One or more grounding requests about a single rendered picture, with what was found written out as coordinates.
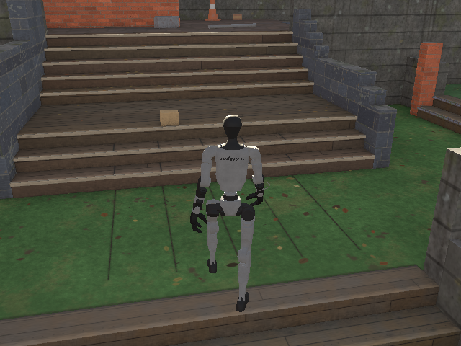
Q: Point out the robot right hand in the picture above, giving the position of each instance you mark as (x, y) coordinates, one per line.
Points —
(253, 195)

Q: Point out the left robot upper arm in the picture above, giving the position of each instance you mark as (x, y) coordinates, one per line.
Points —
(206, 165)

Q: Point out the robot left hand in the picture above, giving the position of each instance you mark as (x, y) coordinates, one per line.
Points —
(195, 224)

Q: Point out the humanoid robot torso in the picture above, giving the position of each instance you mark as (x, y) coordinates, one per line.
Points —
(231, 171)

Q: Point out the right robot upper arm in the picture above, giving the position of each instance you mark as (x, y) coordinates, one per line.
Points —
(256, 164)

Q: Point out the right robot thigh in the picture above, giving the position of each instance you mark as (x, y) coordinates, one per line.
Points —
(247, 230)

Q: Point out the right robot forearm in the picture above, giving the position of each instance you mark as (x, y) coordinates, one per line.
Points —
(260, 188)

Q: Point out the left robot forearm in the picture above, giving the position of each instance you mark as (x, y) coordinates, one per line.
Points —
(199, 198)

